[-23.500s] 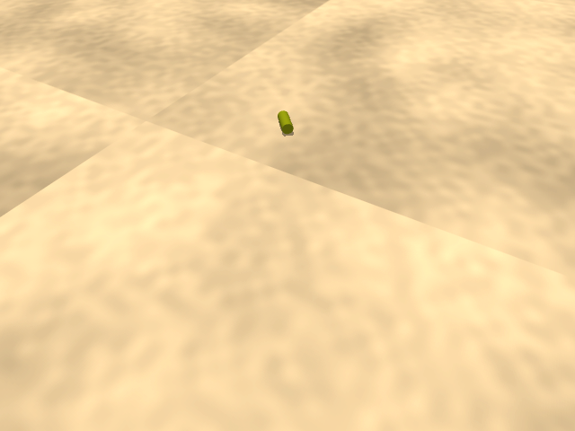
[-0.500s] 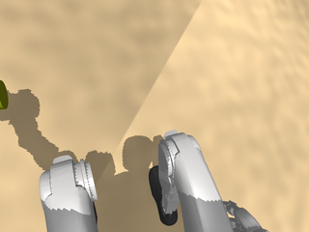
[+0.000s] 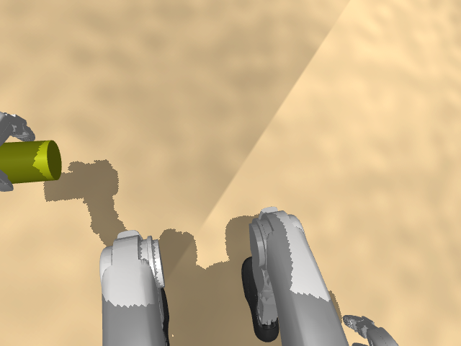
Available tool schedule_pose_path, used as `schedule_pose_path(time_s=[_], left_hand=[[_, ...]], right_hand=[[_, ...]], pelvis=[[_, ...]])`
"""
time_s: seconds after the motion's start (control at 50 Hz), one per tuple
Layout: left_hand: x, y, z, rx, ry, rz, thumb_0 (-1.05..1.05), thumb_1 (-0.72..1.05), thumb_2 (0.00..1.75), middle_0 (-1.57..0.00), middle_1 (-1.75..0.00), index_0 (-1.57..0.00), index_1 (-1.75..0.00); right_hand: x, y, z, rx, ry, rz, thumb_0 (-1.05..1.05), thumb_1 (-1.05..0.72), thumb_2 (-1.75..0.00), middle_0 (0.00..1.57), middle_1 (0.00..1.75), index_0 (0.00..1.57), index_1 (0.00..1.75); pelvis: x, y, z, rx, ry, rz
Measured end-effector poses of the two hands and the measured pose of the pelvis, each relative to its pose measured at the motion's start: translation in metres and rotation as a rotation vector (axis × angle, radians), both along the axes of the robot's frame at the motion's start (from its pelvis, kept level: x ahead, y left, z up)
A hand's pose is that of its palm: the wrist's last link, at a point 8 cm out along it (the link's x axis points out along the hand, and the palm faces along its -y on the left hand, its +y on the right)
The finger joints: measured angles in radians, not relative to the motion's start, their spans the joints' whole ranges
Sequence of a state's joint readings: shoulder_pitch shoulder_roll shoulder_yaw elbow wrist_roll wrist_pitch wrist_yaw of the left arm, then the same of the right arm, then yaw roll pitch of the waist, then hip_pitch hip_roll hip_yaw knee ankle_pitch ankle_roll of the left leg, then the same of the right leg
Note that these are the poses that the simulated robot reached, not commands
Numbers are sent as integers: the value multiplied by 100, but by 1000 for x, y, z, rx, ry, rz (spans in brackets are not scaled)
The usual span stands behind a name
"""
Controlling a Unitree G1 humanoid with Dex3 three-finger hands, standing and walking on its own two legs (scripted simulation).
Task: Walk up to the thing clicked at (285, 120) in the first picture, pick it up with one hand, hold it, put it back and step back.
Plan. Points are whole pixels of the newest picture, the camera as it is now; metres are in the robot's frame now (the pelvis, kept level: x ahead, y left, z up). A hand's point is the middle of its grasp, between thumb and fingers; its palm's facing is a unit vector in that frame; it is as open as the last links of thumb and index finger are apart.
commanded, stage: lift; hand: left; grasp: from above
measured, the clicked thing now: (3, 163) +0.45 +0.35 -0.15
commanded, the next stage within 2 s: hold in 1.20 s
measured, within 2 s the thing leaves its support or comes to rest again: neither
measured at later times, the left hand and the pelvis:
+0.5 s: hand out of the picture +0.37 +0.30 +0.09, palm faces -0.42 -0.10 -0.90, open 9.2 cm; pelvis +0.01 -0.01 +0.16, yaw +4 degrees
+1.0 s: hand out of the picture +0.35 +0.26 +0.23, palm faces -0.44 -0.09 -0.89, open 9.3 cm; pelvis +0.04 -0.02 +0.30, yaw +6 degrees
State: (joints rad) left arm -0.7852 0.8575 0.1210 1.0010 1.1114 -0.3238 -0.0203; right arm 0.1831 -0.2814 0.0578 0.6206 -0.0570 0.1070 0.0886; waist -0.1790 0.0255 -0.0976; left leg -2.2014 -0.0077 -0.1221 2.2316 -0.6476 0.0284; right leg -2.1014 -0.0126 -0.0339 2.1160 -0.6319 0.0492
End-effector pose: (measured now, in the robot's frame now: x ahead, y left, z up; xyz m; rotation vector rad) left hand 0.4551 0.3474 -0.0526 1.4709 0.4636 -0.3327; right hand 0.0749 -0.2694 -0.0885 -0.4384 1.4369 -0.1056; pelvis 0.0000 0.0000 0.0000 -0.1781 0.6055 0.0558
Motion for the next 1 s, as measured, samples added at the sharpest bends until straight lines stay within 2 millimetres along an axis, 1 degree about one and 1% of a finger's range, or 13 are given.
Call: schedule_pose_path(time_s=[0.16, 0.24, 0.3, 0.4, 0.52, 0.58, 0.66, 0.72, 0.82, 0.9, 1.0], left_hand=[[-25, -4, 56, -1, -25, -4, 0, 19, 13, -84, -27, -87, -24], [-37, -11, 88, -1, -37, -9, 0, 20, 13, -83, -27, -86, -24], [-47, -18, 113, -6, -50, -6, 0, 20, 13, -82, -27, -86, -24], [-64, -31, 157, -12, -72, 5, 0, 21, 13, -81, -27, -85, -24], [-86, -49, 212, -15, -70, 8, 0, 21, 15, -81, -28, -84, -25], [-93, -55, 239, -14, -69, 15, -1, 20, 16, -81, -28, -84, -25], [-99, -60, 270, -8, -63, 33, -1, 19, 18, -80, -29, -84, -26], [-103, -64, 289, -6, -53, 43, -1, 19, 18, -80, -30, -83, -27], [-109, -74, 311, -12, -33, 37, -1, 19, 18, -79, -32, -82, -29], [-109, -82, 326, -9, -33, 24, -1, 19, 18, -78, -34, -81, -31], [-104, -87, 344, 1, -50, 26, -1, 18, 21, -76, -37, -80, -33]], right_hand=[[40, 2, 29, 28, -120, 21, 0, -92, -90, 21, 30, 20, 30], [57, 5, 50, 45, -179, 26, 0, -92, -90, 21, 30, 20, 30], [65, 7, 67, 58, -218, 26, 0, -92, -90, 21, 30, 20, 30], [73, 10, 101, 80, -267, 9, 0, -91, -90, 21, 30, 20, 30], [75, 12, 147, 98, -310, -19, 0, -91, -90, 21, 30, 20, 30], [75, 12, 171, 101, -332, -30, 0, -91, -90, 21, 30, 20, 30], [75, 10, 200, 104, -363, -42, 0, -91, -90, 21, 30, 20, 30], [75, 7, 221, 102, -385, -54, 1, -91, -90, 21, 30, 20, 30], [76, 1, 250, 94, -409, -72, 1, -92, -90, 21, 30, 20, 30], [79, -2, 267, 91, -416, -75, 1, -92, -90, 20, 30, 20, 30], [81, -4, 284, 96, -417, -83, 1, -92, -90, 20, 30, 20, 30]], pelvis=[[1, -2, 38, 25, -15, 9], [2, -4, 61, 38, -34, 13], [2, -6, 80, 47, -55, 18], [3, -9, 116, 65, -97, 23], [7, -11, 166, 89, -155, 28], [10, -13, 190, 102, -190, 30], [15, -14, 220, 115, -232, 32], [20, -16, 239, 124, -260, 33], [29, -17, 266, 136, -296, 34], [35, -18, 283, 145, -324, 35], [42, -18, 302, 154, -356, 33]])
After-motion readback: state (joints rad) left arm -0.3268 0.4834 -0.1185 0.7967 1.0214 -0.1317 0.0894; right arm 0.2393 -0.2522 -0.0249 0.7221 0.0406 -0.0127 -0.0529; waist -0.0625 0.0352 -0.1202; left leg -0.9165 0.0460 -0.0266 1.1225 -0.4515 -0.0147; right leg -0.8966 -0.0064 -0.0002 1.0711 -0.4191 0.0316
